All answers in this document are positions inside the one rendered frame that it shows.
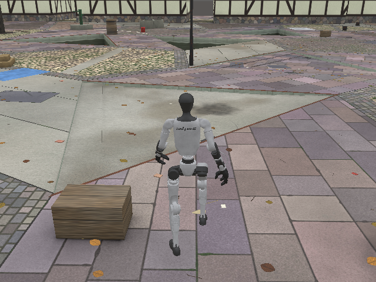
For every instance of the right robot shin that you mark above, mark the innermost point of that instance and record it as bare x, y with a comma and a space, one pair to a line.
203, 199

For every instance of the left robot forearm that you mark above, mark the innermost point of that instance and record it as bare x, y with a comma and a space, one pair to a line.
158, 150

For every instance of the robot left hand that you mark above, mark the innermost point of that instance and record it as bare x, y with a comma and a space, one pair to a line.
159, 160

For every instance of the humanoid robot torso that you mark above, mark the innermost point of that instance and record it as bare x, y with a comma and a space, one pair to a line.
187, 142

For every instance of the robot right hand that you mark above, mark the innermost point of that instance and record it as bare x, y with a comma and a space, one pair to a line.
224, 177

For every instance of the left robot upper arm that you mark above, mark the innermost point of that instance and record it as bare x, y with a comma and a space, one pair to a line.
165, 133

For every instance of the right robot forearm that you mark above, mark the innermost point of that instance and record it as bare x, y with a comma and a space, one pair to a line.
218, 159

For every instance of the right robot upper arm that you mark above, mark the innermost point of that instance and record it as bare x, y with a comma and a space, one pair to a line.
205, 124

